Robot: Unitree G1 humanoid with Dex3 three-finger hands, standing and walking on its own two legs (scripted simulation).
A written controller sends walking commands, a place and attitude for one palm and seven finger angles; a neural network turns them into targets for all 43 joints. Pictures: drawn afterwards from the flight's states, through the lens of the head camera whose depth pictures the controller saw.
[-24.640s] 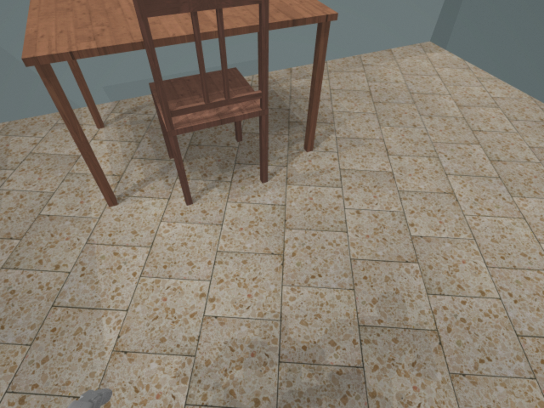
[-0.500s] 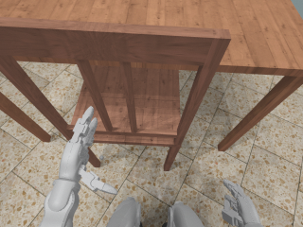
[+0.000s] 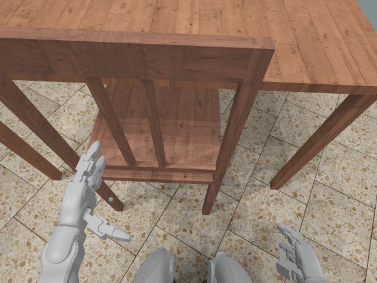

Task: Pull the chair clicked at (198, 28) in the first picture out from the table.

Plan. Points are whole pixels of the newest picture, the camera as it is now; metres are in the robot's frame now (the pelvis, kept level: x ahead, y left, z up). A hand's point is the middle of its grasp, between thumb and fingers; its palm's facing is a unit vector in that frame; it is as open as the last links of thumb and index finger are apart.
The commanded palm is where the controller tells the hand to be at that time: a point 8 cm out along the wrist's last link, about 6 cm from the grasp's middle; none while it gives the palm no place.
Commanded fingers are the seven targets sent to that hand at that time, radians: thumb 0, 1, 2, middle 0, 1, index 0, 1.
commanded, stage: aim the fingers beside a spindle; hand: left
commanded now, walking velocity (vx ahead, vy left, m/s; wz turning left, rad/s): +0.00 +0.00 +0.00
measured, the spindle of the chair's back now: (116, 130) +0.42 +0.18 +0.04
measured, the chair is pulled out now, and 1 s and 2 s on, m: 0.00 0.00 0.00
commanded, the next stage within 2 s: push the fingers through the gap in 1.96 s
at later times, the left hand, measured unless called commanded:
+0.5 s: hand (108, 201) +0.26 +0.16 +0.05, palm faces -0.06 -1.00 -0.06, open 16.9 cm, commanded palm +0.25 +0.22 +0.03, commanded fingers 0.00 -0.50 0.30 -0.06 -0.08 -0.06 -0.08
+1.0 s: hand (113, 201) +0.28 +0.17 -0.01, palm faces -0.06 -1.00 +0.03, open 16.9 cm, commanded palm +0.26 +0.22 +0.02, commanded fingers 0.00 -0.50 0.30 -0.06 -0.08 -0.06 -0.08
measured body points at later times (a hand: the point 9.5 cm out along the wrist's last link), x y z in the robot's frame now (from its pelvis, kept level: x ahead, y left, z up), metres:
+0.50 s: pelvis +0.00 +0.01 +0.01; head +0.10 +0.01 +0.44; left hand +0.26 +0.21 +0.06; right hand +0.17 -0.23 -0.09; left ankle +0.01 +0.09 -0.63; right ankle +0.00 -0.08 -0.63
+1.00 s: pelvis +0.00 +0.01 +0.00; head +0.11 +0.03 +0.44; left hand +0.28 +0.23 -0.01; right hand +0.18 -0.22 -0.09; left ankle +0.01 +0.09 -0.63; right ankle +0.00 -0.08 -0.63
